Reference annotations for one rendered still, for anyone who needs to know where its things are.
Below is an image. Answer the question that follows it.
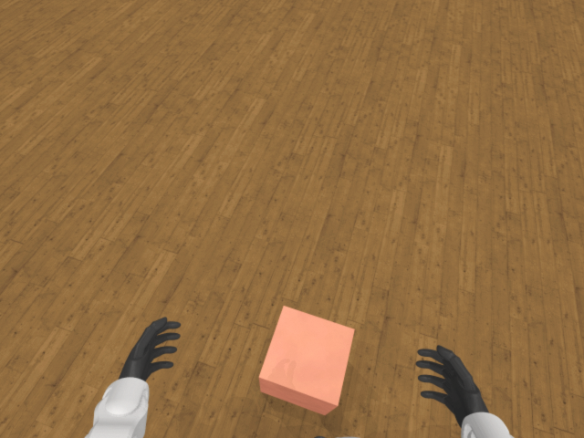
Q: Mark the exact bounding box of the carton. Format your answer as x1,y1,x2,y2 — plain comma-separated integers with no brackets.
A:
259,306,355,415

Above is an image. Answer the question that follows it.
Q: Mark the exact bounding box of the robot right forearm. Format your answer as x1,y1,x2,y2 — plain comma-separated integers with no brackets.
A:
461,412,514,438

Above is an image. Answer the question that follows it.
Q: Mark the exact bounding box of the left robot hand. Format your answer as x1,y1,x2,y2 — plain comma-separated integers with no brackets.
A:
119,317,181,381

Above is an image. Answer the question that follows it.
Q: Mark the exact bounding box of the robot left forearm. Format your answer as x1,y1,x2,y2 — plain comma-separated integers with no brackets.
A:
85,377,149,438

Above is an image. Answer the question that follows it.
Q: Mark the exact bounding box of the right robot hand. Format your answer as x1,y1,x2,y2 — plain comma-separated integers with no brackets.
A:
416,345,489,429

